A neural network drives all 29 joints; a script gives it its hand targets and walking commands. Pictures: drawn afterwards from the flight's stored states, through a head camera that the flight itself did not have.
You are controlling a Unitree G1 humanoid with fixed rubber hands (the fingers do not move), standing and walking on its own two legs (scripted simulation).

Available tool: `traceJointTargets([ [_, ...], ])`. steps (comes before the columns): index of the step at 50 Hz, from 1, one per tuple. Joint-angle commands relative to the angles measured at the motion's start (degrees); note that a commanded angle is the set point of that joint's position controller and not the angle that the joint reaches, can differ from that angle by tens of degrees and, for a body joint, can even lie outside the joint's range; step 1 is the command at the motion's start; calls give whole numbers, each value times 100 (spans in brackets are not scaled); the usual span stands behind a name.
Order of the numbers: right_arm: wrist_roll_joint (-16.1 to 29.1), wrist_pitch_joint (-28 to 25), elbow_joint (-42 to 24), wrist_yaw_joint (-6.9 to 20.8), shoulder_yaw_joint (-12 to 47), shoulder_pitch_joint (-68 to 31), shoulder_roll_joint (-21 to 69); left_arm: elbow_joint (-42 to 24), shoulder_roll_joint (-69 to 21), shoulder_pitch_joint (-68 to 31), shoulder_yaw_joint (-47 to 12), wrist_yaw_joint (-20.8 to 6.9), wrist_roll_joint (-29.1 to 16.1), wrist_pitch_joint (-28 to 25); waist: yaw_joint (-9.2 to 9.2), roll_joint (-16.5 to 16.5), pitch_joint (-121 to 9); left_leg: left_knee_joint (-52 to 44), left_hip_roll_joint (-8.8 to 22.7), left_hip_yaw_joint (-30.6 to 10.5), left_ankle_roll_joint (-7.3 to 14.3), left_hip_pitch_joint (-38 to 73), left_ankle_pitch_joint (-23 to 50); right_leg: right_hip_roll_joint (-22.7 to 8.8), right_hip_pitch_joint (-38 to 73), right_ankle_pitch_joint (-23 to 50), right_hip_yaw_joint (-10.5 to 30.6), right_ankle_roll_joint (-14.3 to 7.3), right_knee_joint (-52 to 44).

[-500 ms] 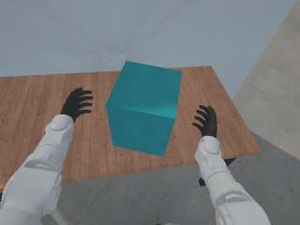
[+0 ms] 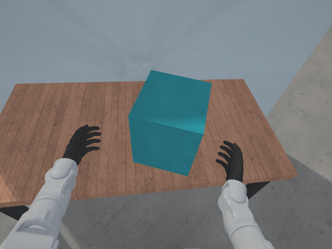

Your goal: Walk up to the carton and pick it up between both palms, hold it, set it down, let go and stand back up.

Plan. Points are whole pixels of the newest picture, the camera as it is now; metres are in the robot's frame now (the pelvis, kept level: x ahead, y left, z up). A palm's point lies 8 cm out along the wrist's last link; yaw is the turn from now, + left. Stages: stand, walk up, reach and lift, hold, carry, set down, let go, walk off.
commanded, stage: set down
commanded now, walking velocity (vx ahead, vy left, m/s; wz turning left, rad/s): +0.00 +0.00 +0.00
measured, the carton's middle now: (170, 124) +0.49 -0.04 -0.05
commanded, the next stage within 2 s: let go in 1.96 s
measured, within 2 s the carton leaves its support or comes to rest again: neither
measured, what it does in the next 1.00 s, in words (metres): stands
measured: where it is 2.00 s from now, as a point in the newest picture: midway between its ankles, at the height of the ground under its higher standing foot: outside the picture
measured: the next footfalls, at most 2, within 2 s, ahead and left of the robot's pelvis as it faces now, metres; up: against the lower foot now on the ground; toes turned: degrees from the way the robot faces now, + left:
none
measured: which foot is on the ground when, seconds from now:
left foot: down 0.00-1.00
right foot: down 0.00-1.00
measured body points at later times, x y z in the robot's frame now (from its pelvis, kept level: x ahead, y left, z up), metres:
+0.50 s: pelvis +0.02 +0.00 +0.00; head +0.05 +0.02 +0.45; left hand +0.28 +0.24 -0.03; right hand +0.24 -0.18 -0.03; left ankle +0.01 +0.09 -0.73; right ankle +0.06 -0.12 -0.73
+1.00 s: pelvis +0.04 +0.01 +0.01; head +0.03 +0.03 +0.46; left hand +0.24 +0.24 -0.04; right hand +0.23 -0.20 -0.04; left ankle +0.01 +0.09 -0.73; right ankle +0.06 -0.12 -0.73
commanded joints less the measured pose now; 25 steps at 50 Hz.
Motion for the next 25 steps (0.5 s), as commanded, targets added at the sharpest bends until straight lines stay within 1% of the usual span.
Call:
traceJointTargets([
  [1, -110, -282, -957, -22, -34, -1012, -300, -1313, 944, -1293, 226, -22, 46, -210, -46, 777, -1610, -921, 114, -211, -454, 297, 894, 8, 1546, 221, 354, -199, -432],
  [4, -134, -449, -967, -51, 12, -583, -214, -1571, 934, -808, 327, -99, 145, -242, 2, 750, -1511, -783, 116, -229, -502, 488, 1356, 20, 1532, 389, 369, -223, -460],
  [8, -187, -678, -1117, -54, 30, -125, -129, -1904, 901, -201, 422, -183, 250, -271, 73, 694, -1310, -693, 106, -248, -516, 608, 1627, 24, 1552, 479, 390, -241, -491],
  [16, -261, -1176, -1447, 55, 61, 660, 5, -2578, 836, 840, 496, -244, 358, -492, 193, 684, -1078, -596, 75, -244, -526, 656, 1907, 4, 1623, 640, 443, -279, -445],
  [25, -220, -1659, -1140, 229, 88, 1442, 110, -2843, 791, 1761, 537, -297, 497, -849, 255, 739, -764, -551, 53, -241, -525, 672, 1874, -3, 1543, 517, 487, -318, -428],
])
